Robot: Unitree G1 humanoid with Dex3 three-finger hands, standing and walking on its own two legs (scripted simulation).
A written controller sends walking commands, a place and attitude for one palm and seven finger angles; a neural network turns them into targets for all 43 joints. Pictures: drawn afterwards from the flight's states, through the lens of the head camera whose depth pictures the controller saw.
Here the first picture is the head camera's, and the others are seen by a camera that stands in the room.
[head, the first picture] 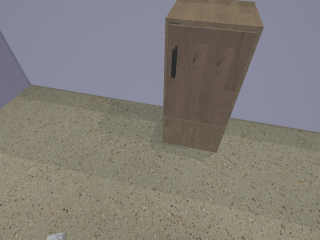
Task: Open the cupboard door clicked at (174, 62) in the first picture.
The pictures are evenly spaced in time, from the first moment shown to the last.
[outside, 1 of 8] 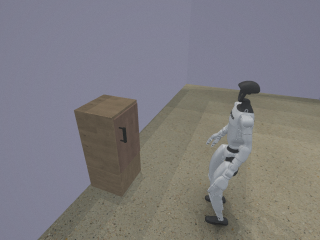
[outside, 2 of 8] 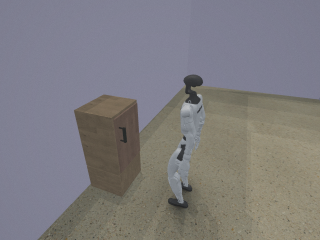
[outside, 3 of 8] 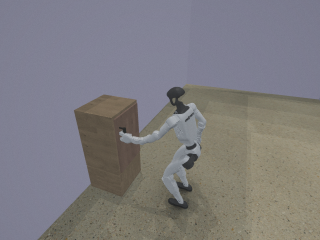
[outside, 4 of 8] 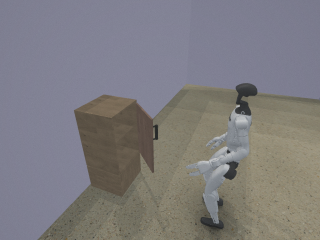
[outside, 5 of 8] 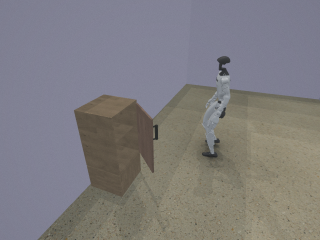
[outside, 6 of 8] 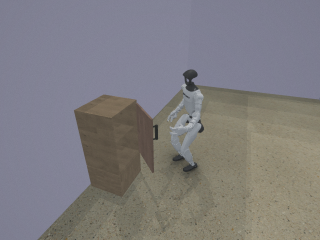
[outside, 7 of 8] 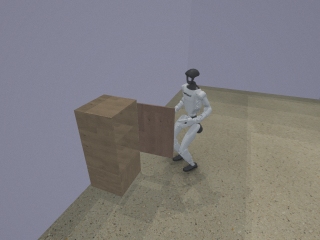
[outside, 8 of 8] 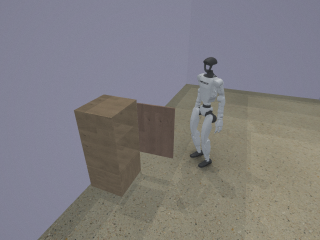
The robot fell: no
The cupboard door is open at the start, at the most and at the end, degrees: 0 95 94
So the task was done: yes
